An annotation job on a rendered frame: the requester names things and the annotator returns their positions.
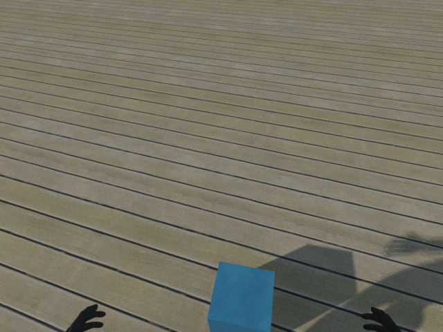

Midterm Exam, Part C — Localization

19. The left robot hand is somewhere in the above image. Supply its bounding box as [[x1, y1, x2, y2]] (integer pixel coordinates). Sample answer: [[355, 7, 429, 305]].
[[66, 304, 106, 332]]

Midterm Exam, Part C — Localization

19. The carton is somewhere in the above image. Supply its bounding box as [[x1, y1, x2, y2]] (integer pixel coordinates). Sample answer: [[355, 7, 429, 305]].
[[207, 261, 275, 332]]

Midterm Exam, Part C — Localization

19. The right robot hand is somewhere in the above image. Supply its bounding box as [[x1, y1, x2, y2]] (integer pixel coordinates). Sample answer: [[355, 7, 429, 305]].
[[361, 307, 401, 332]]

